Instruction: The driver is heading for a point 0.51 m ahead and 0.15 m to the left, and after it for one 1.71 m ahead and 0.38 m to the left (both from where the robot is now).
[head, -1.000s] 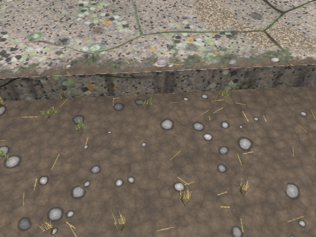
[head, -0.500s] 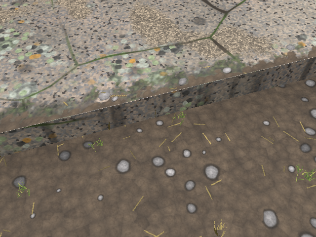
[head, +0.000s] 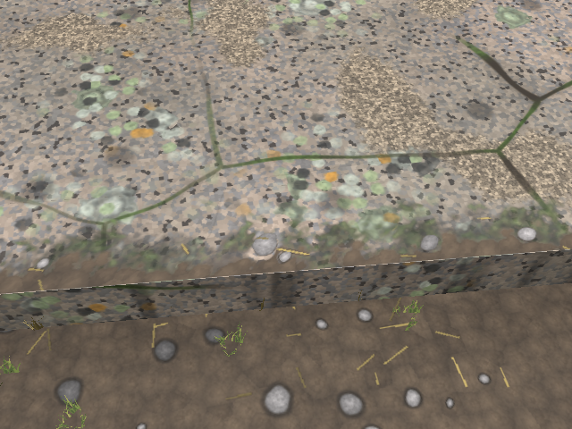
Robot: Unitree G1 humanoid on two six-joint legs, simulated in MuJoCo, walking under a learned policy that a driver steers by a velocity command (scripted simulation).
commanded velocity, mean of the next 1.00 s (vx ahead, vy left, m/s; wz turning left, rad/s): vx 0.30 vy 0.00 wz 0.56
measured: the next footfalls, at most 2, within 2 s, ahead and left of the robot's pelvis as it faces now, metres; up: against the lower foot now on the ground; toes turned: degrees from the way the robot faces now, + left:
right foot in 0.40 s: +0.42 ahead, -0.11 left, +0.00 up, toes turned +17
left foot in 0.86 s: +0.41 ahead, +0.17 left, +0.00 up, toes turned +33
